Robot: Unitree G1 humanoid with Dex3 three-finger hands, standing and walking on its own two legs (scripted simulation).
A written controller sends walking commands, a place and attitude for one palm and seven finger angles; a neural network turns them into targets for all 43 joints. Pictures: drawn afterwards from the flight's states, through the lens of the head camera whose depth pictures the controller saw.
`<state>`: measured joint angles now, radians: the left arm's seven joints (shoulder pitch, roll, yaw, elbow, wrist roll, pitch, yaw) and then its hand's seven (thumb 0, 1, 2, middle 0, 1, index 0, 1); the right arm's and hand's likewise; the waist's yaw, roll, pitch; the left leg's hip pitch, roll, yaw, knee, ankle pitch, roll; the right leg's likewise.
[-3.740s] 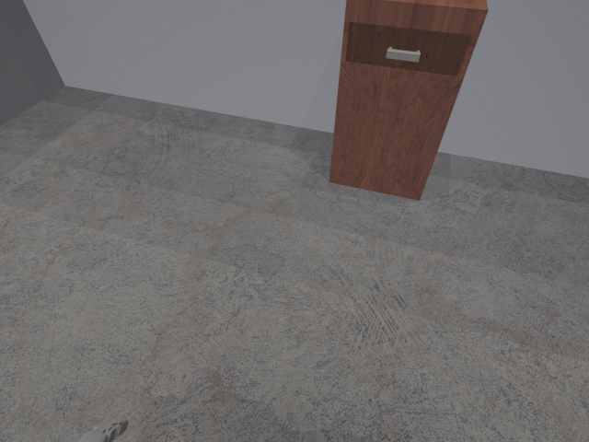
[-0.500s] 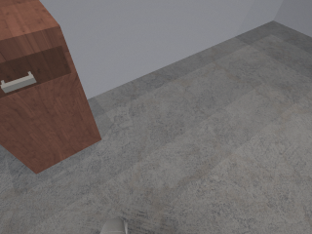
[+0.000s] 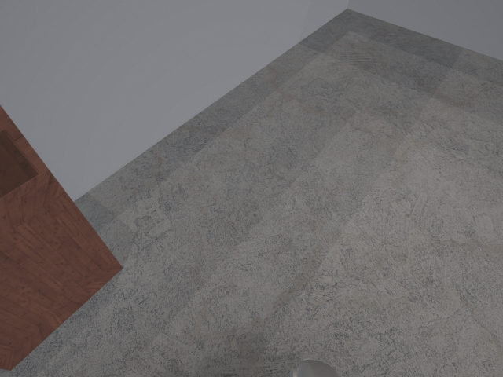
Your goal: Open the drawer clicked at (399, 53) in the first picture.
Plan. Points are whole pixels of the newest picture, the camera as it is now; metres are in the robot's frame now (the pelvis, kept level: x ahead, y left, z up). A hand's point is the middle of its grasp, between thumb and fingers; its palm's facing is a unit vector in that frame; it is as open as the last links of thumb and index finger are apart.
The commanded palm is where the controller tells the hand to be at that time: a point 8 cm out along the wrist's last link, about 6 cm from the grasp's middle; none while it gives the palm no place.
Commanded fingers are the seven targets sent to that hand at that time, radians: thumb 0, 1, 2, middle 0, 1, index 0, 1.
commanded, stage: walk to a spot facing it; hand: left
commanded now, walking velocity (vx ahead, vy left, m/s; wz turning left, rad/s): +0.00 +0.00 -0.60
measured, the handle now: out of the picture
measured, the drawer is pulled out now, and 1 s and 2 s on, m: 0.00 0.00 0.00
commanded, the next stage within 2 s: turn to face it in 1.96 s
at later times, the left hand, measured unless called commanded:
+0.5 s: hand (185, 353) +0.18 +0.13 -0.16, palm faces -0.27 -0.93 -0.24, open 7.4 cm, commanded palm none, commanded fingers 0.00 0.90 0.90 -0.20 -0.30 -0.20 -0.30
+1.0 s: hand (185, 343) +0.19 +0.14 -0.17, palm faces -0.56 -0.80 -0.23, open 7.4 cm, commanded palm none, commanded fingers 0.00 0.90 0.90 -0.20 -0.30 -0.20 -0.30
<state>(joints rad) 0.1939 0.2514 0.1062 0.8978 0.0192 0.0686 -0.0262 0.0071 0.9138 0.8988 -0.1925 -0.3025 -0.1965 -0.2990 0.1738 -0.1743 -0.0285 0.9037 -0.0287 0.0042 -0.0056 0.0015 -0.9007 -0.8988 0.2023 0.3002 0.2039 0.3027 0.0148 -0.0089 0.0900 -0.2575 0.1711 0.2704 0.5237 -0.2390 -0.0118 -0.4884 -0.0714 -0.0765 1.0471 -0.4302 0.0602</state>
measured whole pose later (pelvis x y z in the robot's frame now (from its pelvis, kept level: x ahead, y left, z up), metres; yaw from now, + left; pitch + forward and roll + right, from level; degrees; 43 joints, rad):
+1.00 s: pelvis +0.01 +0.01 +0.00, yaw -36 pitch +1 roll -2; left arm 0.17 0.24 0.09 0.92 0.02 0.09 -0.03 0.01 0.91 0.90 -0.19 -0.30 -0.20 -0.30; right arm 0.22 -0.20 -0.05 0.91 -0.03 0.01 -0.01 0.00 -0.90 -0.90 0.20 0.30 0.20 0.30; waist -0.02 0.01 0.10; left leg -0.24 0.16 0.29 0.54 -0.30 0.00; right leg -0.36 -0.05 -0.06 0.82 -0.46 0.07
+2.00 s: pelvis +0.12 -0.08 +0.00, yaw -72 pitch +0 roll -1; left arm 0.12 0.22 0.09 0.92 0.03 0.08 -0.02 0.01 0.91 0.90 -0.19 -0.30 -0.20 -0.30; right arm 0.34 -0.16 -0.04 1.00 -0.03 0.00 -0.02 0.00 -0.90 -0.90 0.20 0.30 0.20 0.30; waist -0.04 -0.01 0.10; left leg -0.12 0.13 0.38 0.50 -0.36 0.01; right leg -0.48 -0.08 -0.09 0.89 -0.33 0.06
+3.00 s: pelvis +0.08 -0.11 +0.00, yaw -50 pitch +0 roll -1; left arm 0.15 0.22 0.07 0.90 0.01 0.05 0.02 0.01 0.91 0.90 -0.19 -0.30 -0.20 -0.30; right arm 0.21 -0.24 -0.08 0.91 -0.03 0.06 0.02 0.00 -0.90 -0.90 0.20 0.30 0.20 0.30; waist -0.04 0.04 0.04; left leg -0.39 -0.05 -0.10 0.47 -0.09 0.02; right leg -0.31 -0.02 -0.01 0.70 -0.41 0.06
